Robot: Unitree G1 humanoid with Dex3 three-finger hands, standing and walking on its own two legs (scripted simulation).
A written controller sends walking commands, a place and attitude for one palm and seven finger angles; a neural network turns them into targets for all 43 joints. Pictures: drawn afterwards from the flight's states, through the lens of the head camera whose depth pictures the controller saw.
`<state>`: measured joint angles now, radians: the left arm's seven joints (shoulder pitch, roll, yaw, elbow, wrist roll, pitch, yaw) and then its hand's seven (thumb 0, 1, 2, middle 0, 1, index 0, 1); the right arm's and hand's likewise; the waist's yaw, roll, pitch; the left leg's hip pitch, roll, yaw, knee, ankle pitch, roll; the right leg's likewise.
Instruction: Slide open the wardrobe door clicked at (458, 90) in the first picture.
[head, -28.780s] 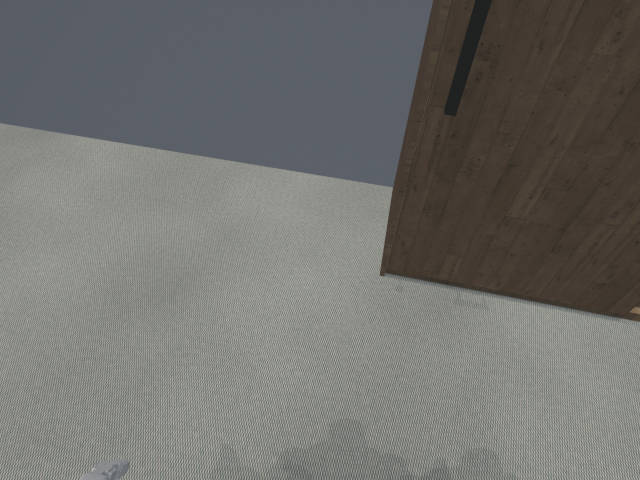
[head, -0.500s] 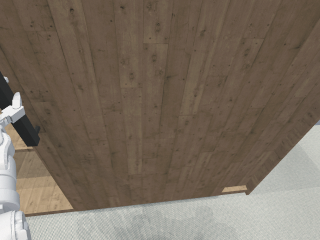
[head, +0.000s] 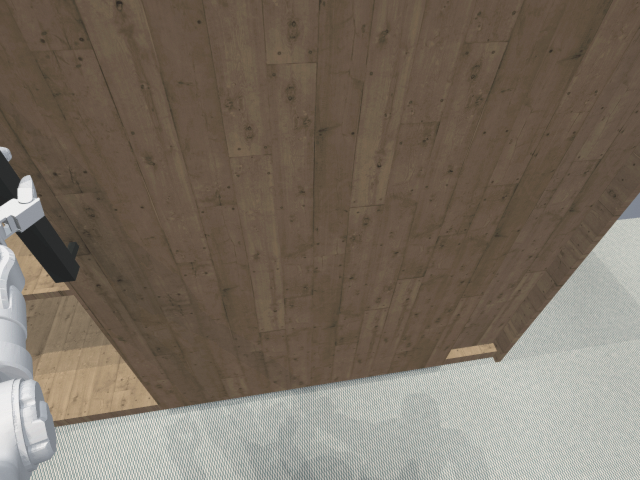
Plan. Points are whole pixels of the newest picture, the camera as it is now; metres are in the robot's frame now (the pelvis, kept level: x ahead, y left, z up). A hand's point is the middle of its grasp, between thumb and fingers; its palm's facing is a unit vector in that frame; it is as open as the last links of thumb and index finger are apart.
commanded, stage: stop walking and hold the door there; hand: left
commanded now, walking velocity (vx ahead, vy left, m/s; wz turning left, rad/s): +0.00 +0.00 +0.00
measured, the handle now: (13, 179) +0.43 +0.40 +0.16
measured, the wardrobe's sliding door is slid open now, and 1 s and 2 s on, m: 0.65 0.65 0.65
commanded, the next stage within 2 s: loosen the grip on the handle in 1.58 s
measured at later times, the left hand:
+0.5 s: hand (25, 209) +0.39 +0.37 +0.15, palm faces +0.45 -0.86 -0.24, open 6.5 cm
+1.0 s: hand (25, 207) +0.39 +0.36 +0.16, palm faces +0.41 -0.89 -0.18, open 6.4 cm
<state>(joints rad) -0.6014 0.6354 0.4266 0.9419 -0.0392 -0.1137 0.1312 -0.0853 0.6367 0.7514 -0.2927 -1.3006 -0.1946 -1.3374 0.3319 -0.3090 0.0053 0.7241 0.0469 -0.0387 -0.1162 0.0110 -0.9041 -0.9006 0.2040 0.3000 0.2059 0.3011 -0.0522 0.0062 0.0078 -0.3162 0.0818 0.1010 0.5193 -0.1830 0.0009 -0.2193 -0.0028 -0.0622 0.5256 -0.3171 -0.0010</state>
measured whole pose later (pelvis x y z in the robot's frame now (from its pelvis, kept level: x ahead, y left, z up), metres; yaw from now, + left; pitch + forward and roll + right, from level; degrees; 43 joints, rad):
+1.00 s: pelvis -0.07 +0.08 +0.00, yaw +2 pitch +2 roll -1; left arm -0.85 0.52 0.26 0.94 -0.09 -0.05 0.10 -0.06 0.70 0.75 -0.26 -1.29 -0.22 -1.37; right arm 0.30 -0.30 0.03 0.71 0.03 -0.07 -0.08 0.01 -0.90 -0.90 0.21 0.30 0.21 0.30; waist -0.03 0.03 0.09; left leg -0.40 0.00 0.15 0.41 -0.05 0.09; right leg -0.13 0.03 -0.06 0.45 -0.35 -0.03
